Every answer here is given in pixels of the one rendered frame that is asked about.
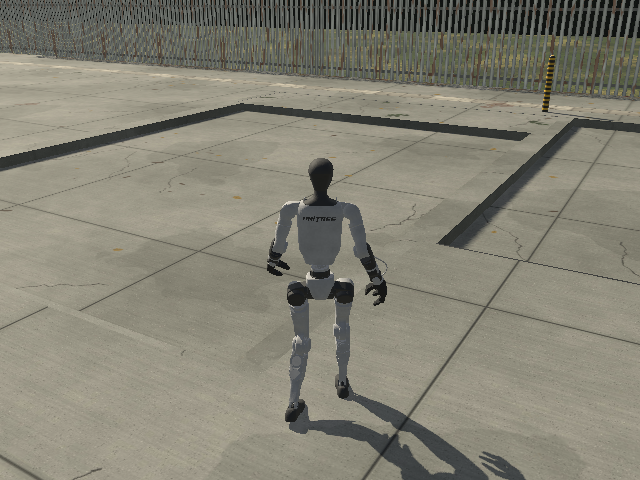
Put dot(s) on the robot right upper arm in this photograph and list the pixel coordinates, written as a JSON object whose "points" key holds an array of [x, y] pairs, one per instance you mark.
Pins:
{"points": [[352, 212]]}

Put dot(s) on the left robot hand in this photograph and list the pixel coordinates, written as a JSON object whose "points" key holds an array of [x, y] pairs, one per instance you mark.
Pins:
{"points": [[276, 272]]}

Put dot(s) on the robot right shin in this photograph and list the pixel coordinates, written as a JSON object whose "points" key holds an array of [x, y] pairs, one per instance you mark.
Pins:
{"points": [[343, 354]]}

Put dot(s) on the robot right thigh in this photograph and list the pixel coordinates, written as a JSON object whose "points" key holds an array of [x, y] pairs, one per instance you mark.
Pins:
{"points": [[343, 298]]}

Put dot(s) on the right robot hand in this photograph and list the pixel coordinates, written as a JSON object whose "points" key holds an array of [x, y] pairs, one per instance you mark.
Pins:
{"points": [[380, 290]]}

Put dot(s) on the right robot forearm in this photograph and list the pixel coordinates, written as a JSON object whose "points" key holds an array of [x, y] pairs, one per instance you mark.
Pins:
{"points": [[371, 267]]}

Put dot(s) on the robot left upper arm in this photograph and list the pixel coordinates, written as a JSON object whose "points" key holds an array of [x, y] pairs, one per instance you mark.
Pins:
{"points": [[288, 211]]}

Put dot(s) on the left robot forearm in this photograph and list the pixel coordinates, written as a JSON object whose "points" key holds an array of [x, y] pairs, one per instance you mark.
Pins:
{"points": [[273, 257]]}

